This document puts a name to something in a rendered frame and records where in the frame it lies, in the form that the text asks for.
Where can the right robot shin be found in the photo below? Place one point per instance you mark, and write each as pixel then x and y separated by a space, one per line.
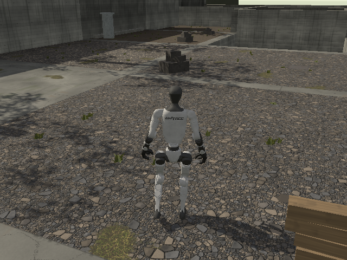
pixel 183 195

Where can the right robot hand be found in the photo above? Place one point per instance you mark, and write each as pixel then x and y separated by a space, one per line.
pixel 200 156

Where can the right robot forearm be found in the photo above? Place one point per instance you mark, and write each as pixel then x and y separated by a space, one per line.
pixel 200 145

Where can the left robot forearm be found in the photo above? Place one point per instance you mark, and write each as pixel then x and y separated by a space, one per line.
pixel 147 142

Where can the right robot upper arm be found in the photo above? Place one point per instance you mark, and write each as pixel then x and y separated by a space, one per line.
pixel 194 124

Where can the left robot upper arm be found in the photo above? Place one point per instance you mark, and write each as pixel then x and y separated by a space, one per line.
pixel 154 122

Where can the left robot hand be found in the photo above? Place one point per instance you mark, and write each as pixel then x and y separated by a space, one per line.
pixel 143 152

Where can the right robot thigh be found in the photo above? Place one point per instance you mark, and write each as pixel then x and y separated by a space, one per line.
pixel 186 159

